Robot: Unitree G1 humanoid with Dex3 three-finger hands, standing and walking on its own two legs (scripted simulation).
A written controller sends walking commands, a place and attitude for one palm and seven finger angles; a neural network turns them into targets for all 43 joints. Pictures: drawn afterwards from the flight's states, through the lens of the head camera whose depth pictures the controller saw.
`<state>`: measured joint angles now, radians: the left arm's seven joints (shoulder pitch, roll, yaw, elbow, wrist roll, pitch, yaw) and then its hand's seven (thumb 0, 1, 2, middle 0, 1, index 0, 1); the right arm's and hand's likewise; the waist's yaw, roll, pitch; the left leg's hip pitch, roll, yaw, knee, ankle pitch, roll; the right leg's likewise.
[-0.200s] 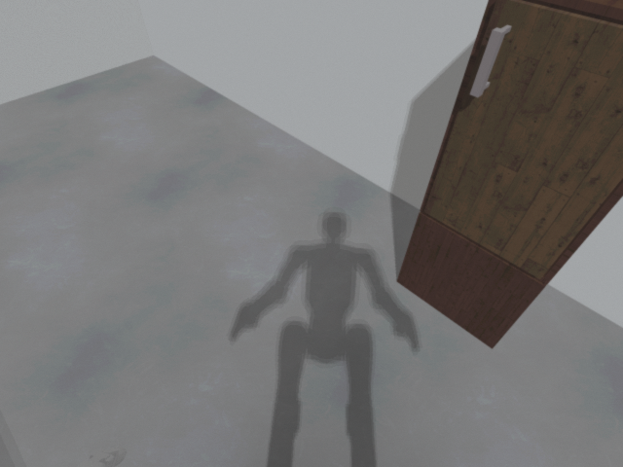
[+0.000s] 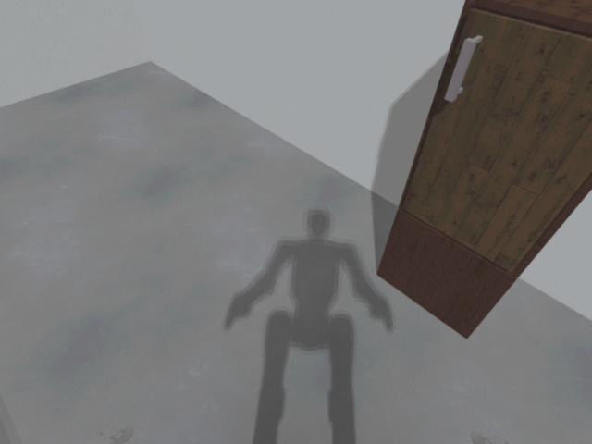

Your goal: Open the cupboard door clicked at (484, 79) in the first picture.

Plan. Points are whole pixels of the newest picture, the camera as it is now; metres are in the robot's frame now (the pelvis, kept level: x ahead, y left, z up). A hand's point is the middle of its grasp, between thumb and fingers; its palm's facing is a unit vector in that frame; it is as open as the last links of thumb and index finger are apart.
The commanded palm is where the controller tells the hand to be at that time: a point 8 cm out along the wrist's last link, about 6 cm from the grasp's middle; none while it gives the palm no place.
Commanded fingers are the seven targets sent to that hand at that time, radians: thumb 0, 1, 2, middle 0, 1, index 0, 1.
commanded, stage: stand and wait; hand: left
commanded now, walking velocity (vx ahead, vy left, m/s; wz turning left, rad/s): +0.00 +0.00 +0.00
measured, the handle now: (464, 68) +0.86 -0.32 +0.14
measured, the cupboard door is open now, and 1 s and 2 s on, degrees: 0 0 0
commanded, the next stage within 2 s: look at it before walking up in 0.64 s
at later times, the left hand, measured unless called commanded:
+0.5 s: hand out of the picture +0.05 +0.24 -0.15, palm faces -0.02 -0.94 -0.34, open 7.4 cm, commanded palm none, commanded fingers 0.00 0.90 0.90 -0.20 -0.30 -0.20 -0.30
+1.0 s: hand out of the picture +0.06 +0.22 -0.15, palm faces -0.03 -0.94 -0.33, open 7.4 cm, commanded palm none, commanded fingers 0.00 0.90 0.90 -0.20 -0.30 -0.20 -0.30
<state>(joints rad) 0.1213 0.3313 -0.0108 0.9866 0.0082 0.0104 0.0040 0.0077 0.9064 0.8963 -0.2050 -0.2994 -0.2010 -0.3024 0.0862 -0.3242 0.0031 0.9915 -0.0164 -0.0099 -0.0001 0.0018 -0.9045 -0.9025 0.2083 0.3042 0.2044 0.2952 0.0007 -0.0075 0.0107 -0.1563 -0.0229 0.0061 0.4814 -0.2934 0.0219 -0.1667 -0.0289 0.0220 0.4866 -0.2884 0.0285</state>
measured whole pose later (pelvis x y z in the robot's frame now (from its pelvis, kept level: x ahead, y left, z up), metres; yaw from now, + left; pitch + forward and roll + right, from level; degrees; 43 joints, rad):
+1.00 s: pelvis -0.02 -0.02 +0.01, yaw +0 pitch -2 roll +0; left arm 0.13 0.33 0.00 1.08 0.01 0.00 0.00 0.01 0.91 0.90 -0.21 -0.30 -0.20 -0.30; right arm 0.12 -0.34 0.00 1.12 -0.01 -0.01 0.00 0.00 -0.91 -0.90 0.21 0.30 0.20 0.30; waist -0.01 0.00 0.04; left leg -0.14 0.01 0.00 0.38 -0.21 -0.01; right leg -0.15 0.00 0.01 0.39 -0.21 0.00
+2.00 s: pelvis -0.02 +0.04 +0.01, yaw +18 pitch +2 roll -2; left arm 0.20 0.26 0.07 0.96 0.02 0.06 0.00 0.01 0.91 0.90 -0.20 -0.30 -0.20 -0.30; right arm 0.28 -0.18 -0.03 0.98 -0.02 0.01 0.00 0.00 -0.90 -0.90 0.21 0.30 0.20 0.30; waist -0.03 -0.03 0.04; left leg -0.26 -0.06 -0.02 0.44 -0.21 0.09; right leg -0.48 -0.07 -0.01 1.06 -0.35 0.08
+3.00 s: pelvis +0.09 +0.06 +0.00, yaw +4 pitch +1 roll -1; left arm 0.28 0.23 0.09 0.95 0.02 0.05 0.01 0.01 0.91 0.90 -0.20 -0.30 -0.20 -0.30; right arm 0.07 -0.20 -0.05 0.90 0.00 0.02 -0.03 0.00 -0.91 -0.90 0.20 0.30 0.20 0.29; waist 0.06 -0.04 0.05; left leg -0.27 -0.01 -0.03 0.54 -0.31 -0.04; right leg -0.31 0.14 0.22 0.48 -0.17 -0.01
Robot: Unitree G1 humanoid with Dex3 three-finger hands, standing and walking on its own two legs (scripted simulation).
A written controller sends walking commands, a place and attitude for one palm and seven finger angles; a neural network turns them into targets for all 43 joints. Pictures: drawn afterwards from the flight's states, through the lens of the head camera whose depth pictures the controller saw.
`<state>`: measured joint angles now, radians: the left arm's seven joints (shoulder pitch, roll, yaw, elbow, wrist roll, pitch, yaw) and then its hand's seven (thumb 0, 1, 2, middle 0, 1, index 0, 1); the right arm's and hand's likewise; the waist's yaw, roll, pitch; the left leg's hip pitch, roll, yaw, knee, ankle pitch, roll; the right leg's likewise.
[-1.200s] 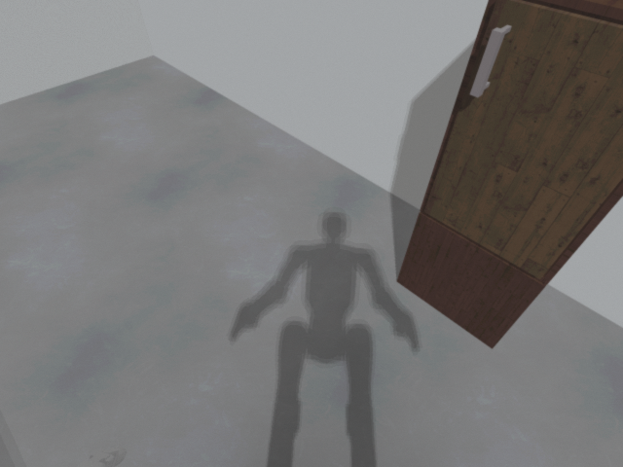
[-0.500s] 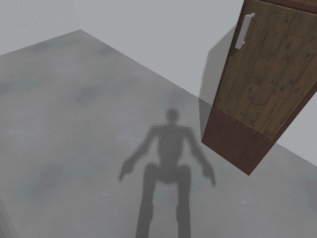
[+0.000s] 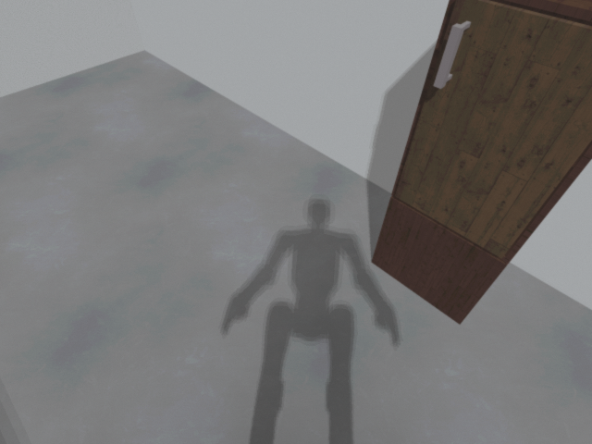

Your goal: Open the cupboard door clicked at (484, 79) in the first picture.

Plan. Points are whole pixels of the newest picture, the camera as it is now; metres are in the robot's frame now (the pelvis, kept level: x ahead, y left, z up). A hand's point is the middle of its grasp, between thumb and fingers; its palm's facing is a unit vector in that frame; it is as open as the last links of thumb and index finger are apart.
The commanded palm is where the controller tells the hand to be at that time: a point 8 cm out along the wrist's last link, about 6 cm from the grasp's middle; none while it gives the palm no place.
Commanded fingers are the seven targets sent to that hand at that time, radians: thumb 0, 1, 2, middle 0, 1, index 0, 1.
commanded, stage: look at it before walking up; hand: left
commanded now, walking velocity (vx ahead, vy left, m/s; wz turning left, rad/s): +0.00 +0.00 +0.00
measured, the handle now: (452, 55) +0.88 -0.30 +0.13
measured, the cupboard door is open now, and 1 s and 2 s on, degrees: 0 0 0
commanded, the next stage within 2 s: walk to a spot facing it in 0.24 s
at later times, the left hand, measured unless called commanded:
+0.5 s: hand out of the picture +0.09 +0.25 -0.16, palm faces +0.02 -0.94 -0.33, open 7.4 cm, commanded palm none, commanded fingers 0.00 0.90 0.90 -0.20 -0.30 -0.20 -0.30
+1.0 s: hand out of the picture +0.01 +0.28 -0.18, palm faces +0.30 -0.93 -0.21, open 7.4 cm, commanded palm none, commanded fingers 0.00 0.90 0.90 -0.20 -0.30 -0.20 -0.30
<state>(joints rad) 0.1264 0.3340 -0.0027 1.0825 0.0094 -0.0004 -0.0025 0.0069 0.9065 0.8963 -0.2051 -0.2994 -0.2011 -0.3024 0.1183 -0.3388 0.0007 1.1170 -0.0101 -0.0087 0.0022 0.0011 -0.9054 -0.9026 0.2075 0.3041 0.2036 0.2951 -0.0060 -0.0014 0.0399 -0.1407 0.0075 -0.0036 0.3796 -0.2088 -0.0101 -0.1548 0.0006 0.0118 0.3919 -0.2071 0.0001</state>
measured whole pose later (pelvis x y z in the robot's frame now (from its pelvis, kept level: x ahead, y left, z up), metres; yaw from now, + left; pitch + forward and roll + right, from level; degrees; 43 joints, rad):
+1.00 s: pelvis +0.00 +0.06 +0.00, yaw +18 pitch +2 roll -2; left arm 0.20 0.26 0.07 0.96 0.02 0.06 0.00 0.01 0.91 0.90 -0.20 -0.30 -0.20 -0.30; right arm 0.28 -0.18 -0.03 0.98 -0.02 0.01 0.00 0.00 -0.90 -0.90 0.21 0.30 0.20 0.30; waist -0.03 -0.03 0.04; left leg -0.26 -0.06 -0.02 0.44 -0.21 0.09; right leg -0.48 -0.07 -0.01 1.06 -0.35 0.08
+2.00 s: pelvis +0.11 +0.08 -0.01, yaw +4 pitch +1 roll -1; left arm 0.28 0.23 0.09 0.95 0.02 0.05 0.01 0.01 0.91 0.90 -0.20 -0.30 -0.20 -0.30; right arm 0.07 -0.20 -0.05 0.90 0.00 0.02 -0.03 0.00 -0.91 -0.90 0.20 0.30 0.20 0.29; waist 0.06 -0.04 0.05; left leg -0.27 -0.01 -0.03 0.54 -0.31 -0.04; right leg -0.31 0.14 0.22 0.48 -0.17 -0.01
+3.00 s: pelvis +0.08 +0.05 -0.01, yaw -31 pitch +0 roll +0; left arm 0.21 0.18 0.05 0.92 0.02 0.03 0.00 0.01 0.91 0.90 -0.20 -0.30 -0.20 -0.30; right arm 0.17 -0.23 -0.06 0.95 -0.02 0.06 -0.02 0.00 -0.91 -0.90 0.20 0.30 0.20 0.29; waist 0.00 0.04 0.06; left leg -0.47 0.09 0.01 1.00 -0.36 -0.10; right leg -0.23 0.07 0.03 0.46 -0.23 -0.06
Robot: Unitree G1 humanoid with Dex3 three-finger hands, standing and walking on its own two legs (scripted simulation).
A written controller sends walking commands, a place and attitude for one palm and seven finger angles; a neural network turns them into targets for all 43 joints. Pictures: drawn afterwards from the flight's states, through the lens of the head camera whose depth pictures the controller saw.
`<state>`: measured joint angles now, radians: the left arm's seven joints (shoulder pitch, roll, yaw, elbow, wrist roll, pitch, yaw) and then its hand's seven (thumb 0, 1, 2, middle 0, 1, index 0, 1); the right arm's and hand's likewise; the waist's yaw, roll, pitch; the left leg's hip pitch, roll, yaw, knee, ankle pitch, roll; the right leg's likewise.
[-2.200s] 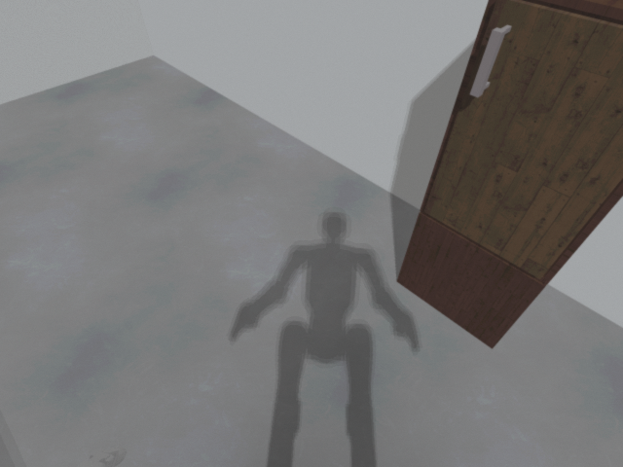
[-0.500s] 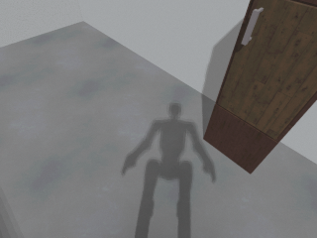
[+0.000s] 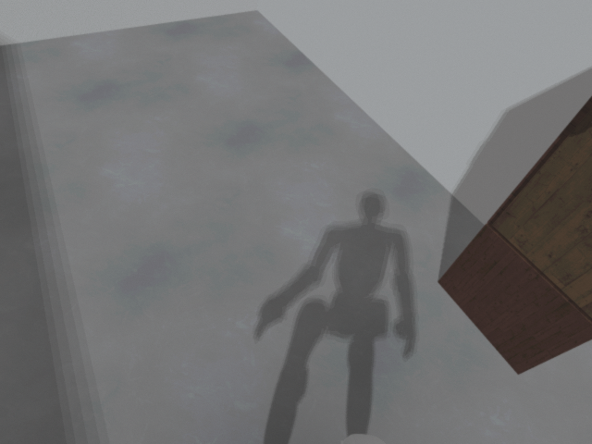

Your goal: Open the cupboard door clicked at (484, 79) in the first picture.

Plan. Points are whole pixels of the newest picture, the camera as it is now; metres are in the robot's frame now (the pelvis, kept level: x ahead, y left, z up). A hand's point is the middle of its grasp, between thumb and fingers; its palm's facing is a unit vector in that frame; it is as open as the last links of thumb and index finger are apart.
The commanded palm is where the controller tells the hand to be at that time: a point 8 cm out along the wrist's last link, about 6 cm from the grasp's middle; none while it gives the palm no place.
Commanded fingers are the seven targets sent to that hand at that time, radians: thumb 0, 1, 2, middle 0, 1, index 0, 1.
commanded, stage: walk to a spot facing it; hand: left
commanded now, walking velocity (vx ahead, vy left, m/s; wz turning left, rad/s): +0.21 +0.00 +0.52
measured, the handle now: out of the picture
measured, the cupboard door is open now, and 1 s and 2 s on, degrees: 0 0 0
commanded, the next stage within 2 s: turn to face it in 0.04 s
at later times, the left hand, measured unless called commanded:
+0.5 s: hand out of the picture +0.15 +0.11 -0.17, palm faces +0.07 -0.97 -0.22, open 7.3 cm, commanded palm none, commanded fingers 0.00 0.90 0.90 -0.20 -0.30 -0.20 -0.30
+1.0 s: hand (179, 429) +0.17 +0.18 -0.19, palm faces -0.11 -0.97 -0.21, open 7.4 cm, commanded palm none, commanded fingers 0.00 0.90 0.90 -0.20 -0.30 -0.20 -0.30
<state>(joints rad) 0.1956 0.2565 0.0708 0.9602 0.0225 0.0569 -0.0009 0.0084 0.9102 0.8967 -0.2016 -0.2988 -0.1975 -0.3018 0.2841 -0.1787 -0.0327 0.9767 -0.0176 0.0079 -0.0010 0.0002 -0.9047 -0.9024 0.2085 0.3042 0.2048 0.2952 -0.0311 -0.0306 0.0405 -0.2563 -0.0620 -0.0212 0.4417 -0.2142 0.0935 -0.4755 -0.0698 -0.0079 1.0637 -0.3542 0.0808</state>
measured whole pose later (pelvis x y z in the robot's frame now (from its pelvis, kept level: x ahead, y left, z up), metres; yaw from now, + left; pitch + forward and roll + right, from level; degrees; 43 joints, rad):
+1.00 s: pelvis +0.11 -0.02 -0.01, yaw -13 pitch +1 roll -1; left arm 0.28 0.23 0.09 0.95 0.02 0.05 0.01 0.01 0.91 0.90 -0.20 -0.30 -0.20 -0.30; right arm 0.07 -0.20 -0.05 0.90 0.00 0.02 -0.03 0.00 -0.91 -0.90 0.20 0.30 0.20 0.29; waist 0.06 -0.04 0.05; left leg -0.27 -0.01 -0.03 0.54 -0.31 -0.04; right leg -0.31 0.14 0.22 0.48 -0.17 -0.01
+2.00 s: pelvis +0.07 -0.03 +0.00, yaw -49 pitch +0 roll +0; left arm 0.21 0.18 0.05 0.92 0.02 0.03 0.00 0.01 0.91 0.90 -0.20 -0.30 -0.20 -0.30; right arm 0.17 -0.23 -0.06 0.95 -0.02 0.06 -0.02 0.00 -0.91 -0.90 0.20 0.30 0.20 0.29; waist 0.00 0.04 0.06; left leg -0.47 0.09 0.01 1.00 -0.36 -0.10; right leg -0.23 0.07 0.03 0.46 -0.23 -0.06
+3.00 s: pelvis +0.14 -0.13 +0.00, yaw -57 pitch -1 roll -1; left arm 0.37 0.13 0.04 1.11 0.02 -0.07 0.02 -0.01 0.94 0.90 -0.20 -0.30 -0.20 -0.30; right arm 0.30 -0.18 -0.07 1.08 -0.03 0.01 0.02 0.00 -0.91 -0.90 0.20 0.30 0.20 0.29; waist -0.02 0.05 0.01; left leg -0.58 0.13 0.08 0.96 -0.17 -0.04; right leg 0.03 -0.01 -0.16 0.28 -0.29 -0.01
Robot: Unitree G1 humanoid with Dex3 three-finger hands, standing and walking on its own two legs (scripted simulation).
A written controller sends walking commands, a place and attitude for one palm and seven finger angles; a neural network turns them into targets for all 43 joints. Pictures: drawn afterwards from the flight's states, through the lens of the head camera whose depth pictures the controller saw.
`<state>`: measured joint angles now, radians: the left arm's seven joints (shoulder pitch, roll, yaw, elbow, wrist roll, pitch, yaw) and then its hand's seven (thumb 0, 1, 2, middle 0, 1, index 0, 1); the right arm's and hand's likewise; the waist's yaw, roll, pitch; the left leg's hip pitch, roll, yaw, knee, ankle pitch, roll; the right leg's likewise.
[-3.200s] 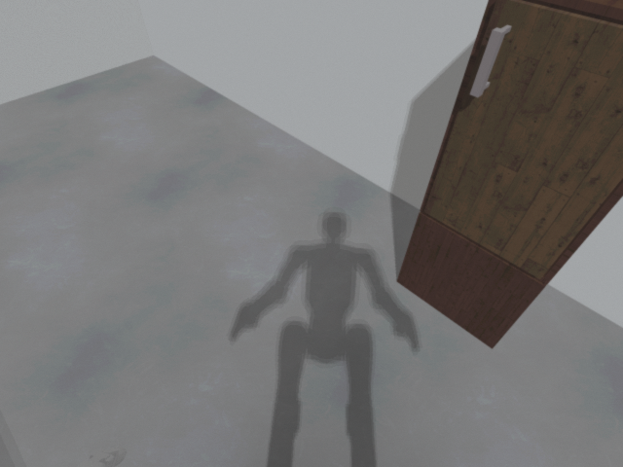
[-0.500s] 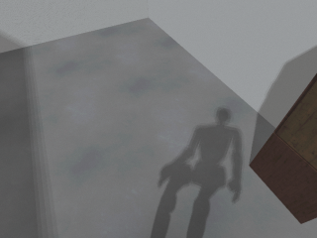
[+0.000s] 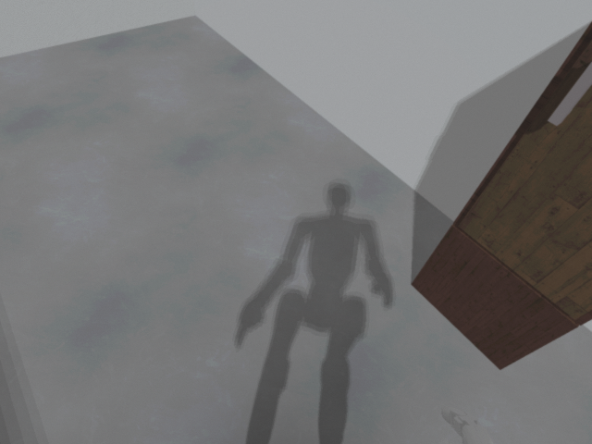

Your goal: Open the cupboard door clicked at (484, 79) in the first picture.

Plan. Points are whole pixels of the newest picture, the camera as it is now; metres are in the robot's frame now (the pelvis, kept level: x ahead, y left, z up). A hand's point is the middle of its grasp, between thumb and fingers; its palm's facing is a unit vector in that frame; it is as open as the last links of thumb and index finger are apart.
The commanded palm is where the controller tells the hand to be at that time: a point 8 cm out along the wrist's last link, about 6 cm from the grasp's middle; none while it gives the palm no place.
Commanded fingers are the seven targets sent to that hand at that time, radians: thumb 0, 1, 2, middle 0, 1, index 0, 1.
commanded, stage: turn to face it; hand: left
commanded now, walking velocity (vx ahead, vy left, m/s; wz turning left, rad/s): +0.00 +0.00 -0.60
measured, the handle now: (582, 88) +0.74 -0.44 +0.15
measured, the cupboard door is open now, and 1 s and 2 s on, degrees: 0 0 0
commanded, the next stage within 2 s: take the last steps up to it in 1.16 s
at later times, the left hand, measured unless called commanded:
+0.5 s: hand (182, 434) +0.14 +0.18 -0.16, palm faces -0.35 -0.91 -0.20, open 7.4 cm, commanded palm none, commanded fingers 0.00 0.90 0.90 -0.20 -0.30 -0.20 -0.30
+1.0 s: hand out of the picture +0.14 +0.09 -0.15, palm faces -0.53 -0.81 -0.24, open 7.4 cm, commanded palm none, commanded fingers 0.00 0.90 0.90 -0.20 -0.30 -0.20 -0.30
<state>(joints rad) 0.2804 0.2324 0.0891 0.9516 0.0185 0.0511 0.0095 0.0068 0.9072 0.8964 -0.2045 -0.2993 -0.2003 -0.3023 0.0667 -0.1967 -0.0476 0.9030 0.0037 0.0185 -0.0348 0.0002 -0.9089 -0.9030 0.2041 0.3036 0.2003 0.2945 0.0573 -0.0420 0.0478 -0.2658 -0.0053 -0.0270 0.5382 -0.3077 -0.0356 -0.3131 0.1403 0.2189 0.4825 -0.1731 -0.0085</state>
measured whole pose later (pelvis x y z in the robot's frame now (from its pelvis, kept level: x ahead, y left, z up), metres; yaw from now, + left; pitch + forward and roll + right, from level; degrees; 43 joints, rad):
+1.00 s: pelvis -0.03 -0.02 +0.01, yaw -36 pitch +0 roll +0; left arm 0.21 0.18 0.05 0.92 0.02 0.03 0.00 0.01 0.91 0.90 -0.20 -0.30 -0.20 -0.30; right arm 0.17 -0.23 -0.06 0.95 -0.02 0.06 -0.02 0.00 -0.91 -0.90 0.20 0.30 0.20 0.29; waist 0.00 0.04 0.06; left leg -0.47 0.09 0.01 1.00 -0.36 -0.10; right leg -0.23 0.07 0.03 0.46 -0.23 -0.06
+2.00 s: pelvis +0.06 -0.10 +0.01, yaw -44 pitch -1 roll -1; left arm 0.37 0.13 0.04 1.11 0.02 -0.07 0.02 -0.01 0.94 0.90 -0.20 -0.30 -0.20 -0.30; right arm 0.30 -0.18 -0.07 1.08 -0.03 0.01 0.02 0.00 -0.91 -0.90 0.20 0.30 0.20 0.29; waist -0.02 0.05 0.01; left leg -0.58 0.13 0.08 0.96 -0.17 -0.04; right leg 0.03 -0.01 -0.16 0.28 -0.29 -0.01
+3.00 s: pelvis +0.19 -0.17 +0.00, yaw -44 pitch +0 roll +2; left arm 0.18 0.15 0.05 0.98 0.03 0.02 0.03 0.00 0.91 0.90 -0.21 -0.30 -0.20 -0.30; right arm 0.18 -0.22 -0.07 1.03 -0.01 0.07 -0.01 0.00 -0.91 -0.90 0.20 0.30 0.20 0.29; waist 0.02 0.02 0.08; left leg -0.32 0.03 0.00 0.89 -0.47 -0.06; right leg -0.32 -0.06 -0.10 0.48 -0.16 -0.04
